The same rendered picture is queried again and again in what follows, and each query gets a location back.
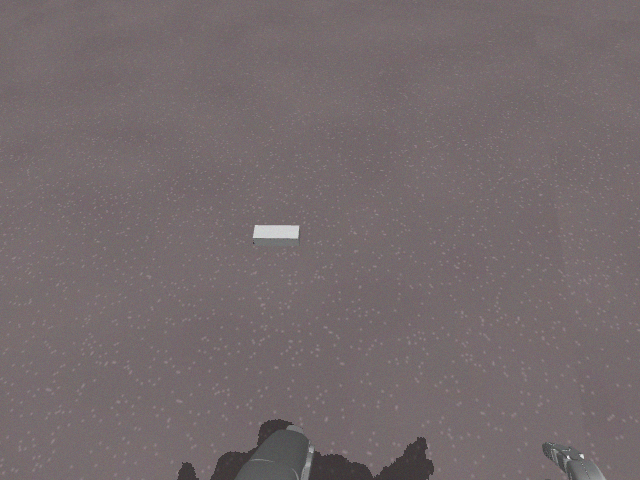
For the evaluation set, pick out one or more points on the carton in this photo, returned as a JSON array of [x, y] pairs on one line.
[[276, 235]]

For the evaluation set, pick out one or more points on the right robot hand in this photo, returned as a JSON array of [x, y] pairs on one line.
[[572, 462]]

